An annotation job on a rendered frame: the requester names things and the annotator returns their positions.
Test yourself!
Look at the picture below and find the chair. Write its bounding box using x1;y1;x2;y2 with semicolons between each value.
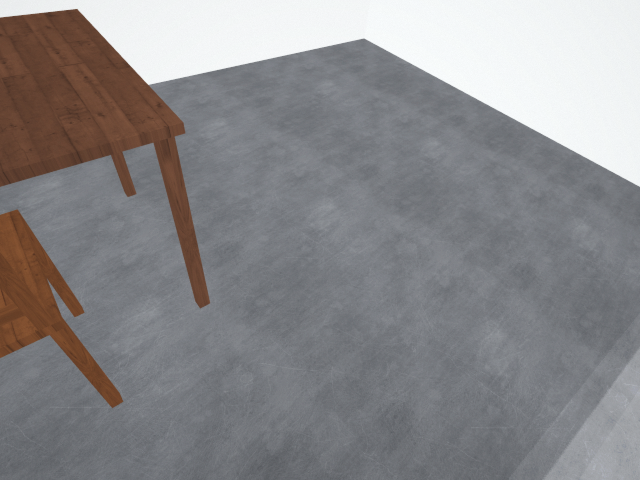
0;209;123;408

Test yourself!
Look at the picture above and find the table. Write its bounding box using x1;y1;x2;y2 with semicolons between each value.
0;9;210;308

